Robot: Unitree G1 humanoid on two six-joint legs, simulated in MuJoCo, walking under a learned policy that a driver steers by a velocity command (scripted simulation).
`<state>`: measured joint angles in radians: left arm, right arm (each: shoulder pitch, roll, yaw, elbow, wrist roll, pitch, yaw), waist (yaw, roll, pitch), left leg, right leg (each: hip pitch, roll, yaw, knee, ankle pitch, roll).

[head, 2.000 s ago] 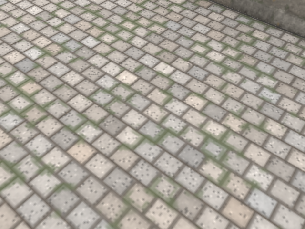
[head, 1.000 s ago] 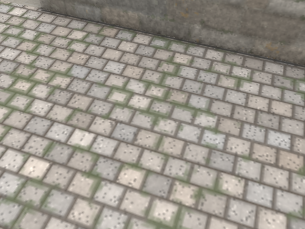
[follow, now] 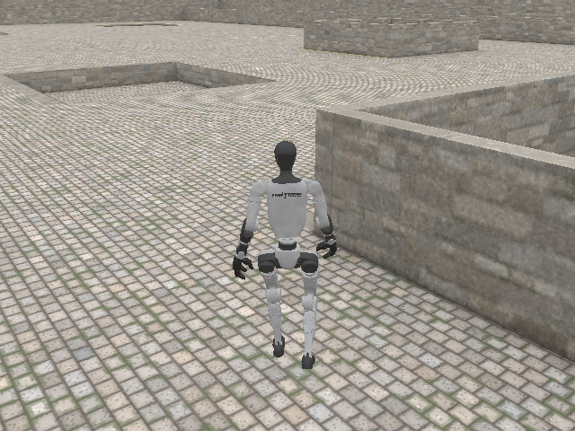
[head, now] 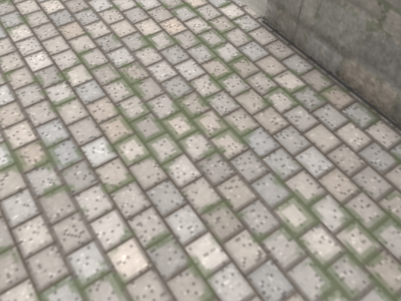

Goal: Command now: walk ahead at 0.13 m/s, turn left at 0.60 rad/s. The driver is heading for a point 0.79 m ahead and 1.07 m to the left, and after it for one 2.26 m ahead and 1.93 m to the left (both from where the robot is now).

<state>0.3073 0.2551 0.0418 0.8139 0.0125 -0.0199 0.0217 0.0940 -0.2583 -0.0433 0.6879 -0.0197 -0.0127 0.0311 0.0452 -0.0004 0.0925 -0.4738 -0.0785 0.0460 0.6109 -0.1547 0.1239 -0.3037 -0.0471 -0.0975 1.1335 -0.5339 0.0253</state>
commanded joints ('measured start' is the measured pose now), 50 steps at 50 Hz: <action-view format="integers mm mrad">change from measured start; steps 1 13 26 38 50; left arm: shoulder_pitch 1 -121 -144 -4 -35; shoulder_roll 108 98 265 172 198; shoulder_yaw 20 24 44 41 61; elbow -93 -144 -198 -154 -103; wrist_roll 9 18 15 17 3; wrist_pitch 5 73 30 25 3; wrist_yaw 4 8 41 15 -21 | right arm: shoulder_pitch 159 174 187 68 182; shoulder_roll -155 -170 -121 -140 -125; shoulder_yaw -57 -72 -73 -58 -36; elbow -24 -16 -26 -25 12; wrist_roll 29 2 16 -1 -23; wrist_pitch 21 39 46 88 27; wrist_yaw -35 -31 -39 22 38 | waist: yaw -72 -71 -56 21 -107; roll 13 99 -219 -164 -48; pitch -215 -152 -85 -104 -95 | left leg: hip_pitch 418 236 -124 -146 481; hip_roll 345 193 -157 32 8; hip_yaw -407 -489 -207 -92 43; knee -234 -360 165 391 -181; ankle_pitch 606 -99 -400 -245 -185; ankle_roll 218 104 -117 -182 -28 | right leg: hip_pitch -319 -256 174 343 -33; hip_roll -25 19 -332 -214 -192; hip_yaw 128 166 624 241 -13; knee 181 -175 -968 -871 -685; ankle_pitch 48 184 199 372 190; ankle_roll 12 25 -203 -226 -136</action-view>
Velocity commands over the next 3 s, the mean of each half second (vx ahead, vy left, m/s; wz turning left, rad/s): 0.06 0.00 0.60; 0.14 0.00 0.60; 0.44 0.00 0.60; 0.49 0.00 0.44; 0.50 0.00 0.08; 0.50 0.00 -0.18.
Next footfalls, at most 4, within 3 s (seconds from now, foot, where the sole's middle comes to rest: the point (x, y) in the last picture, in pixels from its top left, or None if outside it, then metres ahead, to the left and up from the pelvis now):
0.48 right None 0.12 -0.13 -0.75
1.02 left None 0.05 0.09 -0.75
1.48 right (140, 293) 0.43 0.23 -0.75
1.96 left None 0.35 0.57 -0.75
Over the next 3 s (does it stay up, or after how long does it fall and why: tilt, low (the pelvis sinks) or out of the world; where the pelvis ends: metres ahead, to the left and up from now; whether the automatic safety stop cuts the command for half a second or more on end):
stays up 0.59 0.92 0.02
